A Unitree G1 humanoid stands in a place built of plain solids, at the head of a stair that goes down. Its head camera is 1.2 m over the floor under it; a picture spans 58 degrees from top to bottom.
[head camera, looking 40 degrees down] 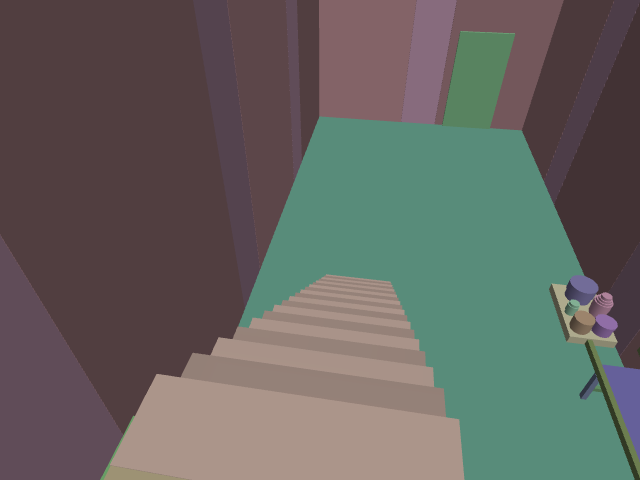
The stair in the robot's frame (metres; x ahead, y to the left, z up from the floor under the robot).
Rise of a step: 0.18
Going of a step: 0.21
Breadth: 0.93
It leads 9 degrees to the right of straight ahead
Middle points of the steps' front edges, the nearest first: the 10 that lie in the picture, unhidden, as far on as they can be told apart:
0.70 0.06 0.00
0.90 0.02 -0.18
1.11 -0.01 -0.35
1.31 -0.04 -0.53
1.52 -0.08 -0.71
1.72 -0.11 -0.89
1.93 -0.14 -1.07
2.14 -0.18 -1.25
2.34 -0.21 -1.42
2.55 -0.24 -1.60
